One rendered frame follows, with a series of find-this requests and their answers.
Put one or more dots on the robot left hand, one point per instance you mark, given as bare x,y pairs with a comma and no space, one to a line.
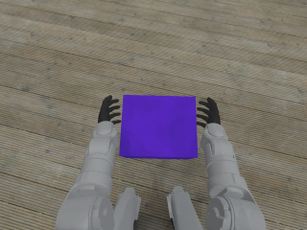
106,109

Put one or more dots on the right robot upper arm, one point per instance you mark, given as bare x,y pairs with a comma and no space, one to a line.
230,213

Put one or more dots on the left robot upper arm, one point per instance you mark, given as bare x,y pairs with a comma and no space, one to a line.
87,212

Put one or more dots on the right robot forearm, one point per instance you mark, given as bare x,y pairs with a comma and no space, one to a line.
224,177

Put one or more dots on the robot right thigh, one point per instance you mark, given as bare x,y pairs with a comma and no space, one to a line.
182,211

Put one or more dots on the carton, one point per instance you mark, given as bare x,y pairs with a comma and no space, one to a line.
159,127

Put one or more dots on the left robot forearm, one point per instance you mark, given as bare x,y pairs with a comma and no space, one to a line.
98,163

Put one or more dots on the robot left shin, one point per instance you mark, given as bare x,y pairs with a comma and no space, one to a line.
130,190

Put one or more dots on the robot right hand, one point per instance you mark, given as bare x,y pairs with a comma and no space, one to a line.
212,113

